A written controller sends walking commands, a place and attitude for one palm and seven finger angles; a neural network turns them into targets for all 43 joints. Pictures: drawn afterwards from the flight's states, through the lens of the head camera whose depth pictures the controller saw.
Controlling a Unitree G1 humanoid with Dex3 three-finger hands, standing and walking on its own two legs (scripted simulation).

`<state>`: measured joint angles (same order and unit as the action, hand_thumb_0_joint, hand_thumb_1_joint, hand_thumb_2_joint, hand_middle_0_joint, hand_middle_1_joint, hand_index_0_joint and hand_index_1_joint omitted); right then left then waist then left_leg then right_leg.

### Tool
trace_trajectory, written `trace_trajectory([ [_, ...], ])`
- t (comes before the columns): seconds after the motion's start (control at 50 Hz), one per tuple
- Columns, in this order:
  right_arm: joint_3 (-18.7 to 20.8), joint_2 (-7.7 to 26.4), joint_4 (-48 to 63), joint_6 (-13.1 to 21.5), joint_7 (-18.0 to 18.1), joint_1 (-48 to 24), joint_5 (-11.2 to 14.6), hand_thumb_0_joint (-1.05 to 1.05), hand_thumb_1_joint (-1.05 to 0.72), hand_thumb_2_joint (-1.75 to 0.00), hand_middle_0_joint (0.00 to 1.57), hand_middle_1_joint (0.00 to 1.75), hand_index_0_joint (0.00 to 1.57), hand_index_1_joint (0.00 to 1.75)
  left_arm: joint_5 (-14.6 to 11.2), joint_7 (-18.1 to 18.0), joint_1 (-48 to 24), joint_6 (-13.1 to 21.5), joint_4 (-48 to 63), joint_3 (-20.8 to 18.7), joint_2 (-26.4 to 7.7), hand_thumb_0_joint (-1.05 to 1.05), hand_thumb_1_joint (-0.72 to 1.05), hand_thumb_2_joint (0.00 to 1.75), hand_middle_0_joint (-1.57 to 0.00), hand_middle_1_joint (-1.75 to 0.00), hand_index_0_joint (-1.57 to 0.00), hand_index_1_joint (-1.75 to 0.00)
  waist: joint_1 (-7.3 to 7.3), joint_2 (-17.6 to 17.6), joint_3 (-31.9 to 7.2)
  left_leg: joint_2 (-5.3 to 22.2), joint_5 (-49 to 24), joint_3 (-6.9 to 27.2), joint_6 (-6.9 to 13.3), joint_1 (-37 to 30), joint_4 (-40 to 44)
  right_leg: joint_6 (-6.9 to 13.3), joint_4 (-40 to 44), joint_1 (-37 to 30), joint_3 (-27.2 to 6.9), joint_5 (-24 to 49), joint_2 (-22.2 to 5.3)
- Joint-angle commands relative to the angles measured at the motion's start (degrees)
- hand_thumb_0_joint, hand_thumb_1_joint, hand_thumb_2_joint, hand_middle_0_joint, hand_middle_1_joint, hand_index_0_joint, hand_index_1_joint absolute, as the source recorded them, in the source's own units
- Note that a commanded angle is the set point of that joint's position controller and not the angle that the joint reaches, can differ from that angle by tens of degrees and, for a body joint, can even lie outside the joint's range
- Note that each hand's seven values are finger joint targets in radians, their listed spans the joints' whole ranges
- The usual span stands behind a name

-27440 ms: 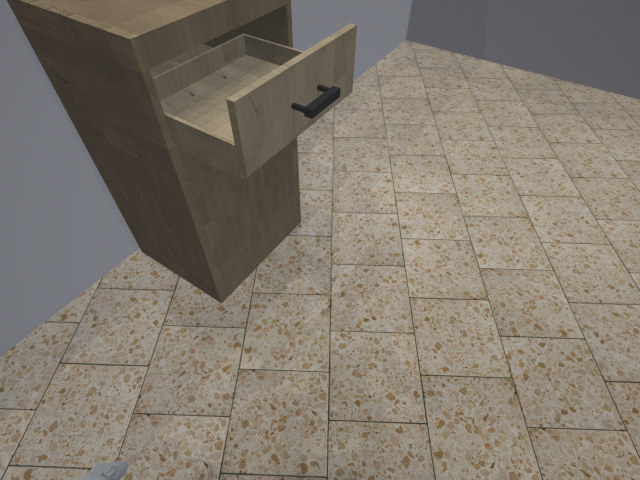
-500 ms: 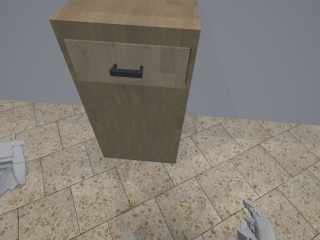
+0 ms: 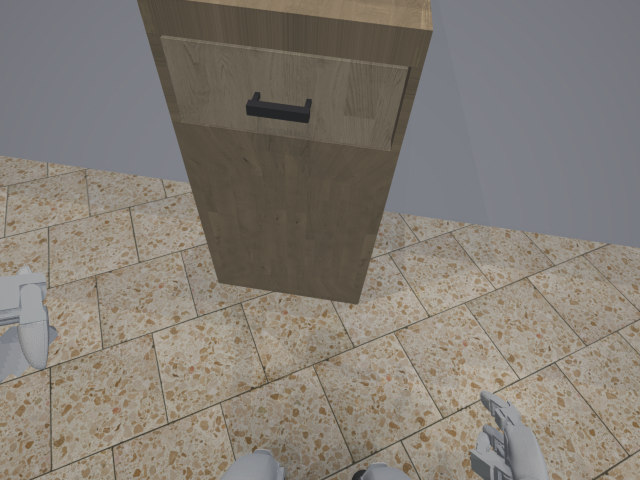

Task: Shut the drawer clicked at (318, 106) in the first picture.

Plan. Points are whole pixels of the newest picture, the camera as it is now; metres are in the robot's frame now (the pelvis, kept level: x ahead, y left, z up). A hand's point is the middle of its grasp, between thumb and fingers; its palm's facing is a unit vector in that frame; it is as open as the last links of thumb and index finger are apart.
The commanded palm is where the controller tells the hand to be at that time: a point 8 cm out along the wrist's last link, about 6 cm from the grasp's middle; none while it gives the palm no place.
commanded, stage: step back with the hand held close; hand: left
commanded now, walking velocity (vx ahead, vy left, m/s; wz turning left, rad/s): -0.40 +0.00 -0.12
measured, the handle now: (280, 105) +0.75 +0.12 +0.03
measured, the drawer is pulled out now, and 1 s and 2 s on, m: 0.00 0.00 0.00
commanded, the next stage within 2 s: stop stepping back and stand still in 0.38 s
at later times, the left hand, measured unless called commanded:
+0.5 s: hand (33, 417) +0.14 +0.21 +0.19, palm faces +0.13 -0.89 -0.45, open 3.3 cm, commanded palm +0.07 +0.27 +0.20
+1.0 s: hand out of the picture -0.02 +0.22 +0.19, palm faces +0.26 -0.87 -0.42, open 3.3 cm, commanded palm -0.07 +0.27 +0.20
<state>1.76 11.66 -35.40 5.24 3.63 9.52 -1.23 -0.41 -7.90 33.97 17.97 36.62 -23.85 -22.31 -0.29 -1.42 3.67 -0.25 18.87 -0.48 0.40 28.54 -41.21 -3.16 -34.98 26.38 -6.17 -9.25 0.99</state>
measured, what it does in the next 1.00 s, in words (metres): walks backwards: right foot, then left foot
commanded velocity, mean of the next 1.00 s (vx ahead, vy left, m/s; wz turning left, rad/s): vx -0.04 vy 0.00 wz -0.01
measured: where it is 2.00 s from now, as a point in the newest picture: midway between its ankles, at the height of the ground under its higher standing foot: outside the picture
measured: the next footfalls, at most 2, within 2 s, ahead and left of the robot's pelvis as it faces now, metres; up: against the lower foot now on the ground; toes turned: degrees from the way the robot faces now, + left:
right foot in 0.30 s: -0.13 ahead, -0.10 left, +0.01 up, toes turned -18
left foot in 0.42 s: +0.04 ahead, +0.09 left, +0.00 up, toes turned -6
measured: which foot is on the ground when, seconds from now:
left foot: down 0.00-0.30, up 0.32-0.40, down 0.42-0.66, up 0.68-0.88, down 0.90-1.00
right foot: down 0.00-0.04, up 0.06-0.28, down 0.30-1.00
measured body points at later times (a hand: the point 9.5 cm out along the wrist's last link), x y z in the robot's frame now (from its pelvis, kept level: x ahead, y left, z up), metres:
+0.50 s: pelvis -0.11 +0.01 +0.02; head -0.08 +0.04 +0.47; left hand +0.12 +0.25 +0.22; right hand +0.02 -0.24 -0.05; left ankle +0.00 +0.09 -0.72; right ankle -0.16 -0.12 -0.69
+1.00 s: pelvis -0.24 +0.02 +0.01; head -0.29 +0.03 +0.46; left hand -0.04 +0.26 +0.22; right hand -0.15 -0.24 -0.06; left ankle -0.18 +0.16 -0.72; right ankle -0.20 -0.07 -0.69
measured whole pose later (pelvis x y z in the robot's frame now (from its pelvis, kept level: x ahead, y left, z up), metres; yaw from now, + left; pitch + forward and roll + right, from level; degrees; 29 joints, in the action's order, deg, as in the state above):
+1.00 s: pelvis -0.24 +0.02 +0.01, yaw -9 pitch -4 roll +1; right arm -0.9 10.1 -36.8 8.1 5.0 16.3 -0.9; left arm 0.2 -8.8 32.1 11.1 29.0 -20.1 -22.3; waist -3.6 -2.3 -2.9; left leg 2.0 14.6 -0.1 -0.4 14.3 -31.8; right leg 0.1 -46.4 23.2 4.7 -25.5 -0.1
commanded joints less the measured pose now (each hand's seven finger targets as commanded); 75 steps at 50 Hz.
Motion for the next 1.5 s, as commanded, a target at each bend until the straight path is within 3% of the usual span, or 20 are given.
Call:
trace_trajectory([
  [0.0, 2.68, 7.78, 9.61, 2.65, 1.40, -3.11, 0.04, 0.00, -0.90, -0.90, 0.20, 0.30, 0.20, 0.30, -0.81, -1.45, -1.61, 3.07, 11.56, -6.74, -9.16, 0.00, 0.90, 0.90, -1.40, -1.60, -1.40, -1.60, -1.36, 7.00, -8.36, 8.83, 1.45, 9.84, 4.08, -7.52, 20.64, 2.61, 2.27, -0.08, -0.58, -4.52, -0.63],
  [0.04, 2.86, 8.07, 9.98, 5.23, 1.92, -4.94, -0.34, 0.00, -0.90, -0.90, 0.20, 0.30, 0.20, 0.30, 0.89, -1.27, -2.51, 4.45, 12.37, -8.02, -9.29, 0.00, 0.90, 0.90, -1.40, -1.60, -1.40, -1.60, -1.08, 23.37, -11.81, 23.61, 26.78, 24.62, 11.63, 16.54, 38.62, 0.41, -32.85, -20.14, 3.30, -13.52, 7.27],
  [0.08, 3.70, 6.77, 8.28, 5.95, 0.98, -3.43, -0.16, 0.00, -0.90, -0.90, 0.20, 0.30, 0.20, 0.30, -0.31, -1.38, -1.31, 3.19, 10.56, -7.73, -8.54, 0.00, 0.90, 0.90, -1.40, -1.60, -1.40, -1.60, 0.03, 9.73, -10.72, 21.22, 10.31, 17.49, 11.26, 5.40, 29.59, 1.54, -34.39, -9.51, 1.16, -16.60, 4.86],
  [0.18, 2.48, 6.20, 5.83, 6.98, -0.75, -2.15, -0.32, 0.00, -0.90, -0.90, 0.20, 0.30, 0.20, 0.30, -2.02, -1.19, -1.73, 1.61, 10.77, -1.41, -5.93, 0.00, 0.90, 0.90, -1.40, -1.60, -1.40, -1.60, 0.06, 16.89, -12.02, 15.41, 5.23, 8.07, 3.61, -12.07, 31.24, 3.83, -3.43, -8.83, 9.78, -23.32, 3.17],
  [0.28, 0.32, 3.84, 5.51, 4.63, 0.58, -2.96, -1.71, 0.00, -0.90, -0.90, 0.20, 0.30, 0.20, 0.30, -2.12, -1.42, -8.49, 2.78, 11.06, -7.03, -15.60, 0.00, 0.90, 0.90, -1.40, -1.60, -1.40, -1.60, 0.60, -4.33, -9.33, 4.37, -2.24, -2.23, -3.35, -18.15, -1.17, 11.76, 24.12, 2.30, -10.15, 9.02, -19.97],
  [0.36, -0.76, 3.82, 7.71, 3.99, 1.81, -4.84, 0.17, 0.00, -0.90, -0.90, 0.20, 0.30, 0.20, 0.30, -1.82, 0.26, -3.44, -0.13, 8.34, -5.19, -11.09, 0.00, 0.90, 0.90, -1.40, -1.60, -1.40, -1.60, -0.42, -7.11, -9.20, 1.42, -11.92, -1.13, -1.86, -12.59, 10.71, 6.87, 7.75, -9.88, 3.95, 30.86, -10.95],
  [0.42, 0.80, 7.23, 8.66, 4.96, 0.67, -2.88, 0.06, 0.00, -0.90, -0.90, 0.20, 0.30, 0.20, 0.30, -3.31, 1.57, 2.25, 1.18, 7.86, -4.91, -10.79, 0.00, 0.90, 0.90, -1.40, -1.60, -1.40, -1.60, 1.09, 14.14, -18.65, 16.66, -56.16, 12.76, 3.48, -28.91, 24.81, 2.86, -13.44, -3.92, 4.91, -20.33, 2.95],
  [0.58, 1.12, 7.74, 11.68, 4.72, 0.39, -3.69, 0.20, 0.00, -0.90, -0.90, 0.20, 0.30, 0.20, 0.30, -3.27, -1.68, 11.99, -2.95, 11.99, -7.61, -11.13, 0.00, 0.90, 0.90, -1.40, -1.60, -1.40, -1.60, 0.81, 18.55, -8.92, 9.34, 19.20, 4.79, 1.67, 2.92, 35.63, 4.68, 2.09, -25.89, 13.65, -18.80, 3.34],
  [0.64, 1.48, 7.06, 10.01, 2.52, 1.23, -2.55, -0.13, 0.00, -0.90, -0.90, 0.20, 0.30, 0.20, 0.30, -2.86, -2.47, 7.15, -3.75, 12.24, -10.24, -14.97, 0.00, 0.90, 0.90, -1.40, -1.60, -1.40, -1.60, 0.37, -9.18, -5.41, -1.99, 3.79, 0.38, -2.07, -7.04, -9.36, 13.23, 32.05, 3.13, -16.98, -34.56, -21.61],
  [0.66, 1.25, 6.95, 7.88, 2.04, 1.17, -0.94, -0.57, 0.00, -0.90, -0.90, 0.20, 0.30, 0.20, 0.30, -2.42, -2.49, -0.11, -3.97, 13.55, -9.24, -14.96, 0.00, 0.90, 0.90, -1.40, -1.60, -1.40, -1.60, -0.67, -10.49, -5.08, -0.37, 0.28, 1.55, -2.24, -3.31, -19.40, 13.96, 30.43, 5.73, -15.69, -37.09, -23.33],
  [0.82, 0.09, 7.33, 5.61, 6.26, 3.52, 0.24, -0.03, 0.00, -0.90, -0.90, 0.20, 0.30, 0.20, 0.30, 0.49, -2.93, -9.56, -3.66, 4.74, 1.12, -6.55, 0.00, 0.90, 0.90, -1.40, -1.60, -1.40, -1.60, -1.40, -0.70, -5.36, 1.35, 5.90, -4.64, 2.73, -15.51, 15.45, 7.67, 15.27, -3.88, 2.55, -30.29, -12.71],
  [0.9, 0.22, 7.20, 6.99, 6.44, 1.91, -0.13, 0.44, 0.00, -0.90, -0.90, 0.20, 0.30, 0.20, 0.30, -0.04, -2.19, -3.25, -2.55, 6.36, -3.64, -9.30, 0.00, 0.90, 0.90, -1.40, -1.60, -1.40, -1.60, -1.69, 18.76, -3.20, 17.75, 20.19, 23.40, 10.66, -8.25, 33.26, 2.26, -19.70, -0.25, 10.43, -19.92, -0.80],
  [0.98, 0.39, 6.92, 8.19, 5.01, 0.94, -2.18, 0.45, 0.00, -0.90, -0.90, 0.20, 0.30, 0.20, 0.30, 0.55, -1.86, 2.04, -2.41, 4.92, -5.10, -9.76, 0.00, 0.90, 0.90, -1.40, -1.60, -1.40, -1.60, 1.09, 12.14, -1.02, 11.33, 22.34, 8.46, 5.43, 10.91, 23.57, 4.36, -1.56, -24.08, 10.68, -18.02, -0.57],
  [1.0, 0.99, 6.91, 8.63, 4.18, 1.06, -2.45, 0.31, 0.00, -0.90, -0.90, 0.20, 0.30, 0.20, 0.30, 0.77, -1.69, 2.53, -2.60, 4.31, -5.02, -10.15, 0.00, 0.90, 0.90, -1.40, -1.60, -1.40, -1.60, 1.94, 2.66, -0.76, 5.12, 19.77, 2.39, 3.05, 15.63, 8.58, 6.56, 8.03, -27.04, 3.77, -22.41, -3.35],
  [1.02, 1.94, 6.17, 9.08, 3.27, 0.64, -2.82, 0.68, 0.00, -0.90, -0.90, 0.20, 0.30, 0.20, 0.30, 0.35, -1.42, 1.35, -3.08, 4.35, -6.13, -11.84, 0.00, 0.90, 0.90, -1.40, -1.60, -1.40, -1.60, 1.67, -16.30, -1.31, -1.62, 13.90, -3.10, 1.03, 14.63, -16.75, 11.77, 24.38, -17.11, -22.27, -38.65, -17.33],
  [1.06, 0.99, 6.20, 6.75, 3.62, 0.11, -2.07, -0.12, 0.00, -0.90, -0.90, 0.20, 0.30, 0.20, 0.30, -0.69, -0.71, -6.35, -1.75, 6.53, -7.69, -13.41, 0.00, 0.90, 0.90, -1.40, -1.60, -1.40, -1.60, -1.24, -9.10, -3.56, 0.93, 4.96, 2.52, 0.13, 8.79, -30.55, 12.30, 30.19, -4.83, -28.50, -45.32, -22.36],
  [1.26, 0.07, 5.99, 6.29, 5.57, 2.86, 0.17, -0.28, 0.00, -0.90, -0.90, 0.20, 0.30, 0.20, 0.30, 0.36, -2.01, -5.45, -2.75, 4.13, -1.04, -7.32, 0.00, 0.90, 0.90, -1.40, -1.60, -1.40, -1.60, -1.18, -4.09, -7.75, -0.03, 3.03, -8.29, 3.00, -20.77, 14.78, 6.63, 20.03, -3.13, -0.30, -29.42, -12.49],
  [1.32, 1.06, 8.42, 7.43, 5.69, 2.02, 0.08, -0.16, 0.00, -0.90, -0.90, 0.20, 0.30, 0.20, 0.30, 1.11, -2.24, -8.38, -1.89, 8.61, -2.28, -7.91, 0.00, 0.90, 0.90, -1.40, -1.60, -1.40, -1.60, -1.10, 20.34, -6.03, 18.04, 20.24, 16.52, 11.98, -18.36, 31.86, 0.65, -21.10, 2.63, 11.45, -20.15, 1.40],
  [1.36, 1.39, 6.19, 7.23, 5.76, 0.78, -0.03, 0.81, 0.00, -0.90, -0.90, 0.20, 0.30, 0.20, 0.30, 0.77, -1.79, -4.47, -1.82, 4.77, -5.69, -9.87, 0.00, 0.90, 0.90, -1.40, -1.60, -1.40, -1.60, -0.93, 15.29, -3.06, 21.89, 20.92, 21.66, 15.14, -7.38, 33.27, 2.01, -38.14, 5.29, 4.80, -17.53, -1.78],
  [1.48, 1.27, 6.60, 8.11, 3.33, 1.11, -2.26, 1.07, 0.00, -0.90, -0.90, 0.20, 0.30, 0.20, 0.30, 0.28, -1.68, -0.59, -2.28, 4.19, -4.15, -8.63, 0.00, 0.90, 0.90, -1.40, -1.60, -1.40, -1.60, 1.49, 9.11, -2.87, 10.44, 21.09, 0.13, 4.22, 11.25, 16.74, 4.98, 0.98, -24.57, 10.87, -20.44, -1.28],
])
